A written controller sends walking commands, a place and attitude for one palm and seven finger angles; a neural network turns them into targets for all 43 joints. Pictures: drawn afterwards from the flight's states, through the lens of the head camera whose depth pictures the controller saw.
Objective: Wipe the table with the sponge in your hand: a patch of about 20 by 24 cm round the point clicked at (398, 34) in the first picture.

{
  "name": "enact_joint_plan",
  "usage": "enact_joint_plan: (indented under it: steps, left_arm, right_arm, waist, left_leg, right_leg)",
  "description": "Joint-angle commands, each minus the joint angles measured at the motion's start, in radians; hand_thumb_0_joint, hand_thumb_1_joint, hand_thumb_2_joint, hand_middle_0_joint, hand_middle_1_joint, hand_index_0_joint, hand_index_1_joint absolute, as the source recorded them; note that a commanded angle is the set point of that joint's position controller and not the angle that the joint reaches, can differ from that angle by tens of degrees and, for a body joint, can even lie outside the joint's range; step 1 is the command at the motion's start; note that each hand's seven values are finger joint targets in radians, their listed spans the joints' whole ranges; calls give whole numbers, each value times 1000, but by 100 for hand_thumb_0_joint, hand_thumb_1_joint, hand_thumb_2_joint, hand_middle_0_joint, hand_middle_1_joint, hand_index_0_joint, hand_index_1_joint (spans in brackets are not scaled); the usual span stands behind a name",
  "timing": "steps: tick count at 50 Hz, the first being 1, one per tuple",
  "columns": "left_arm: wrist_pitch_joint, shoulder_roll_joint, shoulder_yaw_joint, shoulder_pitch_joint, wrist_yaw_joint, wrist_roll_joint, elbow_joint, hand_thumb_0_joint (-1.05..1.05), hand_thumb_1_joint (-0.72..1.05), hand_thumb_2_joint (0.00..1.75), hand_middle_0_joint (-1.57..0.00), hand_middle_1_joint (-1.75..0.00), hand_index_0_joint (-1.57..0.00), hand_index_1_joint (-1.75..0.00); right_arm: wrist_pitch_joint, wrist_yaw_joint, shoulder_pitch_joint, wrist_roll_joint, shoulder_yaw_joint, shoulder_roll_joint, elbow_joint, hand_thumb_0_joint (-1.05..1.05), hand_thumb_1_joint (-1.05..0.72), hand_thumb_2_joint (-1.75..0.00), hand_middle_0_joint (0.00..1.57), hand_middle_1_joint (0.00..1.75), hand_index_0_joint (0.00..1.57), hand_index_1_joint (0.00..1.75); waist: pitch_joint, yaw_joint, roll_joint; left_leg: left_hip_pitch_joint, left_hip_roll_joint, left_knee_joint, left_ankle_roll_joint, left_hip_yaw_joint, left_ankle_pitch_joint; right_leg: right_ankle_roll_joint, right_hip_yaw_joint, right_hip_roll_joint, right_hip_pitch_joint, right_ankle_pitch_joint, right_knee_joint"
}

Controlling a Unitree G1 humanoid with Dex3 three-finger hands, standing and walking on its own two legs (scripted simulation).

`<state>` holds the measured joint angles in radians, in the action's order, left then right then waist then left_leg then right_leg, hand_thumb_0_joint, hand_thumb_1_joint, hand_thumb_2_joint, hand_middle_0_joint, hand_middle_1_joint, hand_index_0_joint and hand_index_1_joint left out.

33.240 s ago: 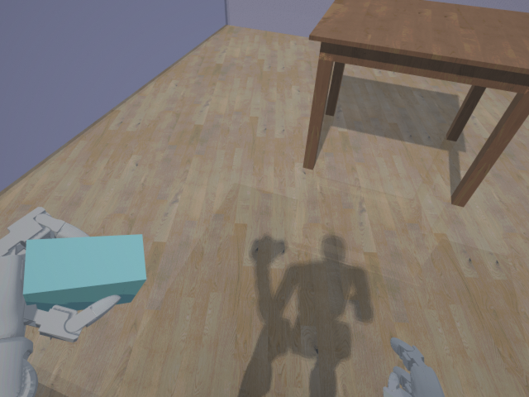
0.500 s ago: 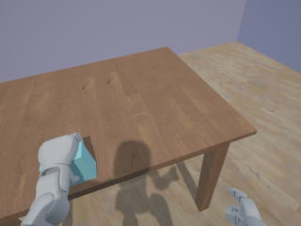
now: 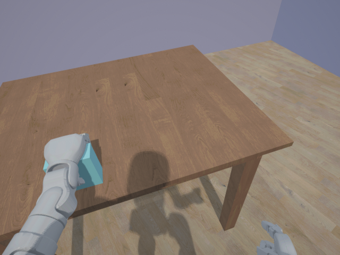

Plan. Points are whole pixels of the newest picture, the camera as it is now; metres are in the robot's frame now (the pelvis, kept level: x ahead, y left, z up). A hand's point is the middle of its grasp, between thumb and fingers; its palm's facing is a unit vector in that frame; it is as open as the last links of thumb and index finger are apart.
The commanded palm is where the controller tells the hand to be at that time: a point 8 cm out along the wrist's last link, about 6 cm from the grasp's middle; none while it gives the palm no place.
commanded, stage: wipe forward along the middle lane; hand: left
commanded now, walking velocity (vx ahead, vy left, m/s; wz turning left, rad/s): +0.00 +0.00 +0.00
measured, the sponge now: (78, 172) +0.30 +0.29 +0.03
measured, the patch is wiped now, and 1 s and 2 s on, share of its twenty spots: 0.95 0.95 0.95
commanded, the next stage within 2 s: slide back across to the first lane in 1.14 s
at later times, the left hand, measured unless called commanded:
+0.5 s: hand (74, 145) +0.36 +0.31 +0.07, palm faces -0.06 -0.01 -1.00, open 9.6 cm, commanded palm +0.35 +0.31 +0.11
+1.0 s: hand (76, 130) +0.42 +0.34 +0.07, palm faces -0.09 +0.00 -1.00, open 9.6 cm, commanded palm +0.40 +0.33 +0.11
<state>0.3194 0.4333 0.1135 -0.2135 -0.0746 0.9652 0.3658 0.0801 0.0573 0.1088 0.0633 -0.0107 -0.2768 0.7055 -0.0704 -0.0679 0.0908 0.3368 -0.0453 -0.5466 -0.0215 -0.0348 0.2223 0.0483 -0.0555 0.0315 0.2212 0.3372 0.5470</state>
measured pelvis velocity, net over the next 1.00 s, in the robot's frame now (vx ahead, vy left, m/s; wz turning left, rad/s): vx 0.00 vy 0.03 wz -0.01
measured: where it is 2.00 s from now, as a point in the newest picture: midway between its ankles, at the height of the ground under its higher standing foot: outside the picture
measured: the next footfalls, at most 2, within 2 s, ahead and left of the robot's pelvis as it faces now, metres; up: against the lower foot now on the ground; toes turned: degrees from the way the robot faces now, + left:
none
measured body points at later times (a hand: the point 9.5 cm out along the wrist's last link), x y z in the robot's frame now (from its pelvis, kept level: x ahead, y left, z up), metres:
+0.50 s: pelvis -0.01 +0.01 +0.00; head +0.00 -0.01 +0.45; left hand +0.36 +0.31 +0.12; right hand +0.12 -0.25 -0.13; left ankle +0.04 +0.15 -0.73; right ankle -0.03 -0.09 -0.73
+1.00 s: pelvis +0.00 +0.03 +0.00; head +0.03 +0.02 +0.44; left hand +0.42 +0.33 +0.12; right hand +0.09 -0.24 -0.14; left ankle +0.04 +0.15 -0.73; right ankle -0.03 -0.09 -0.73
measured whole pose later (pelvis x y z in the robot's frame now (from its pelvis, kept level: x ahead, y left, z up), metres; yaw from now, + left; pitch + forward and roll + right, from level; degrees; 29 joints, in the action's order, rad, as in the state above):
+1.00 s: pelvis +0.00 +0.03 +0.00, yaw -1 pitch +9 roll -2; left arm 0.17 0.53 0.03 -0.69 -0.14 1.04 0.96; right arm 0.13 0.02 0.25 0.06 0.02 -0.28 0.75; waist -0.10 0.03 0.06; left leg 0.53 -0.04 -0.63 0.00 -0.03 0.24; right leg 0.01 -0.05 0.03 0.39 0.32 0.56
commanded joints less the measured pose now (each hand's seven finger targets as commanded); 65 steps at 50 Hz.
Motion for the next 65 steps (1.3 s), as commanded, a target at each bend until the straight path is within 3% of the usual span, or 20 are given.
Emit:
enact_joint_plan:
  steps: [1,3,5,8,10,13,16,18,19,23,25,28,35,48,49,52,55,58,60,65]
  left_arm:
    - [-17,192,-68,-296,-14,19,15,0,10,130,-120,-160,-120,-160]
    - [-26,266,-130,-317,-19,25,44,0,10,130,-120,-160,-120,-160]
    - [-41,192,-62,-369,-18,18,71,0,10,130,-120,-160,-120,-160]
    - [-56,246,-116,-365,-27,21,100,0,10,130,-120,-160,-120,-160]
    - [-65,199,-75,-375,-32,15,117,0,10,130,-120,-160,-120,-160]
    - [-73,254,-122,-418,-42,22,149,0,10,130,-120,-160,-120,-160]
    - [-78,219,-81,-451,-51,27,179,0,10,130,-120,-160,-120,-160]
    - [-78,293,-136,-487,-56,34,209,0,10,130,-120,-160,-120,-160]
    - [-83,261,-98,-521,-58,36,219,0,10,130,-120,-160,-120,-160]
    - [-89,322,-145,-555,-59,38,271,0,10,130,-120,-160,-120,-160]
    - [-95,279,-98,-596,-59,44,301,0,10,130,-120,-160,-120,-160]
    - [-105,322,-133,-616,-57,52,331,0,10,130,-120,-160,-120,-160]
    - [-131,270,-76,-729,-72,73,402,0,10,130,-120,-160,-120,-160]
    - [-143,341,-134,-775,-87,90,500,0,10,130,-120,-160,-120,-160]
    - [-144,318,-107,-794,-89,89,503,0,10,130,-120,-160,-120,-160]
    - [-143,358,-128,-815,-92,95,533,0,10,130,-120,-160,-120,-160]
    - [-149,321,-99,-829,-93,101,533,0,10,130,-120,-160,-120,-160]
    - [-153,379,-135,-900,-97,105,551,0,10,130,-120,-160,-120,-160]
    - [-156,351,-104,-905,-102,116,579,0,10,130,-120,-160,-120,-160]
    - [-164,386,-136,-898,-104,106,551,0,10,130,-120,-160,-120,-160]
  right_arm:
    - [-37,9,-119,7,46,-122,-146,0,-90,-90,20,30,20,30]
    - [-28,11,-106,4,51,-131,-139,0,-90,-90,20,30,20,30]
    - [-29,9,-89,10,51,-123,-142,0,-90,-90,20,30,20,30]
    - [-21,4,-71,7,58,-132,-136,0,-90,-90,20,30,20,30]
    - [-20,2,-63,9,61,-127,-141,0,-90,-90,20,30,20,30]
    - [-13,-1,-46,9,64,-134,-129,0,-90,-90,20,30,20,30]
    - [-10,-4,-31,9,68,-135,-126,0,-90,-90,20,30,20,30]
    - [-3,-1,-24,10,66,-140,-117,0,-90,-90,20,30,20,30]
    - [-3,-1,-18,10,66,-138,-115,0,-90,-90,20,30,20,30]
    - [4,-1,-4,9,65,-141,-105,0,-90,-90,20,30,20,30]
    - [4,-4,12,9,66,-139,-101,0,-90,-90,20,30,20,30]
    - [10,-6,24,8,66,-141,-101,0,-90,-90,20,30,20,30]
    - [14,-12,68,4,71,-142,-87,0,-90,-90,20,30,20,30]
    - [31,-31,124,-5,78,-151,-68,0,-90,-90,20,30,20,30]
    - [32,-32,129,-4,79,-153,-64,0,-90,-90,20,30,20,30]
    - [33,-34,139,-3,78,-158,-56,0,-90,-90,20,30,20,30]
    - [32,-35,149,-5,82,-154,-55,0,-90,-90,20,30,20,30]
    - [28,-32,159,-6,79,-159,-45,0,-90,-90,20,30,20,30]
    - [26,-33,177,-7,82,-158,-38,0,-90,-90,20,30,20,30]
    - [28,-36,183,-8,83,-157,-48,0,-90,-90,20,30,20,30]
  waist:
    - [-93,29,-125]
    - [-119,21,-130]
    - [-107,42,-136]
    - [-148,26,-118]
    - [-144,41,-124]
    - [-152,39,-117]
    - [-145,58,-130]
    - [-146,52,-130]
    - [-146,68,-119]
    - [-168,61,-116]
    - [-156,81,-91]
    - [-191,73,-91]
    - [-194,108,-83]
    - [-282,102,-60]
    - [-260,120,-71]
    - [-233,121,-69]
    - [-253,127,-56]
    - [-256,133,-55]
    - [-261,147,-55]
    - [-325,127,-41]
  left_leg:
    - [-82,86,26,71,45,-59]
    - [-73,85,26,68,40,-63]
    - [-63,86,20,71,42,-51]
    - [-60,84,20,69,36,-73]
    - [-51,84,9,73,44,-71]
    - [-41,79,20,71,31,-68]
    - [-38,78,9,75,38,-59]
    - [-25,76,20,72,27,-48]
    - [-28,79,10,76,36,-44]
    - [-20,75,16,73,30,-56]
    - [-26,74,6,75,37,-48]
    - [-23,71,11,73,26,-65]
    - [-37,63,-8,75,22,-75]
    - [-29,57,-31,73,15,-182]
    - [-32,57,-36,77,20,-164]
    - [-13,54,-30,76,16,-136]
    - [-31,53,-36,76,13,-149]
    - [-14,48,-30,75,5,-132]
    - [-16,50,-44,75,8,-131]
    - [-29,50,-48,76,9,-155]
  right_leg:
    - [-4,50,10,88,-199,-133]
    - [0,65,13,73,-205,-134]
    - [-5,47,11,95,-195,-128]
    - [3,51,15,76,-223,-123]
    - [-4,46,12,82,-231,-119]
    - [3,46,19,90,-214,-119]
    - [-4,40,17,107,-210,-118]
    - [1,42,21,109,-177,-123]
    - [-4,41,17,116,-178,-118]
    - [-1,41,20,105,-189,-121]
    - [-3,33,18,130,-180,-116]
    - [3,32,24,121,-185,-112]
    - [4,13,28,180,-183,-93]
    - [11,12,31,150,-302,-66]
    - [4,12,32,169,-286,-69]
    - [6,8,32,189,-248,-75]
    - [7,6,35,207,-243,-68]
    - [9,9,36,217,-221,-68]
    - [7,7,37,236,-218,-60]
    - [7,11,37,194,-245,-54]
